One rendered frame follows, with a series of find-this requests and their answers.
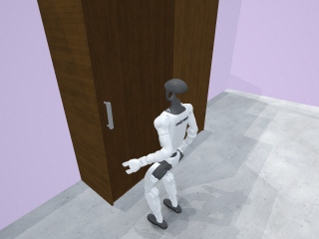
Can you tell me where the robot torso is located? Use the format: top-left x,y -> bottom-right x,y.
159,104 -> 188,171

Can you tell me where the robot left hand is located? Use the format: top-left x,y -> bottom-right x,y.
122,158 -> 141,174

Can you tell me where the robot right forearm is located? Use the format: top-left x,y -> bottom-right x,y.
181,133 -> 197,148

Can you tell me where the handle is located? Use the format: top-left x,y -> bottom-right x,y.
104,102 -> 114,129
205,66 -> 209,82

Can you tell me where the robot left forearm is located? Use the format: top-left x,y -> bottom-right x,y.
138,148 -> 168,167

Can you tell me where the robot right foot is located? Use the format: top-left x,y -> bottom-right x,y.
163,198 -> 181,214

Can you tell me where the robot right upper arm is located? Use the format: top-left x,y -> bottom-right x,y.
182,104 -> 198,135

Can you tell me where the robot right hand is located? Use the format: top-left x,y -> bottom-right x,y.
178,145 -> 187,152

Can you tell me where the wardrobe door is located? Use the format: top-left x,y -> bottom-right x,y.
81,0 -> 175,201
172,0 -> 215,140

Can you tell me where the robot left upper arm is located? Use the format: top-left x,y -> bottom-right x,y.
154,114 -> 173,158

